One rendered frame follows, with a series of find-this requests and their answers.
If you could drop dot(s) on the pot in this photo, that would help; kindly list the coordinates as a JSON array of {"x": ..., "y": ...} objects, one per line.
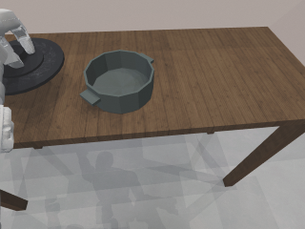
[{"x": 119, "y": 82}]

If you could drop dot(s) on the robot left upper arm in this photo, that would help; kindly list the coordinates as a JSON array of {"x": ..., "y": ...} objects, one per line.
[{"x": 6, "y": 135}]

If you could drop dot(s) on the knob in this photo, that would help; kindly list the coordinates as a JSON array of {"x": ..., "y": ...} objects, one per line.
[{"x": 20, "y": 51}]

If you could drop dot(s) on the lid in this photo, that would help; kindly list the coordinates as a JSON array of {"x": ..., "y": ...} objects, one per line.
[{"x": 39, "y": 67}]

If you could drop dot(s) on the table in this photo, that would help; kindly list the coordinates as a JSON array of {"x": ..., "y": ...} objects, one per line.
[{"x": 205, "y": 81}]

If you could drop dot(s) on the robot left hand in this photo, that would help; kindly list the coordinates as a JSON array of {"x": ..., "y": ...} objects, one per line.
[{"x": 13, "y": 24}]

